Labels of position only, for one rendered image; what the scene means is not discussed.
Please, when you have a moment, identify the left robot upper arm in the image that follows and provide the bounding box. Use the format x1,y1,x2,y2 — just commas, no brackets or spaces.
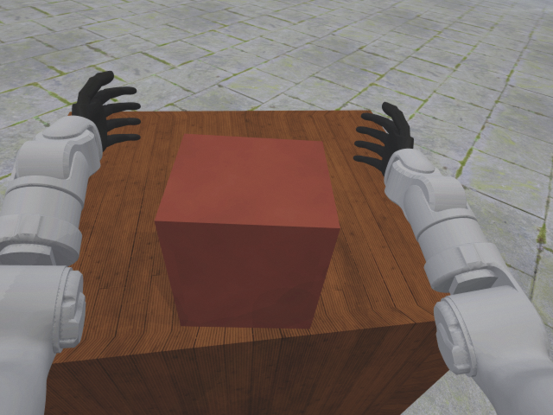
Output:
0,265,86,415

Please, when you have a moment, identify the right robot upper arm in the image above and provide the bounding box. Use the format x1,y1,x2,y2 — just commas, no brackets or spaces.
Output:
434,285,553,415

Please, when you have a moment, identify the left robot hand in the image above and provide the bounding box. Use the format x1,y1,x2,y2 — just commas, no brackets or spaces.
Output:
72,71,141,152

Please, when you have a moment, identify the left robot forearm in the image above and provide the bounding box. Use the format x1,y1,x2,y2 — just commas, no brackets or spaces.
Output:
0,116,103,266

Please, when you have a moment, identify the right robot forearm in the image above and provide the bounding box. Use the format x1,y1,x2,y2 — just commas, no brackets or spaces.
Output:
384,149,550,358

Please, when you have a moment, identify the pedestal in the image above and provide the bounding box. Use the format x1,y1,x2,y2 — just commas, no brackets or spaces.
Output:
44,110,450,415

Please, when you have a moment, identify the right robot hand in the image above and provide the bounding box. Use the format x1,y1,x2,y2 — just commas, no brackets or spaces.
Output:
353,102,414,177

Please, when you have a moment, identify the carton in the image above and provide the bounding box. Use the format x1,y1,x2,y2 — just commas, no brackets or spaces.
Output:
154,134,340,329

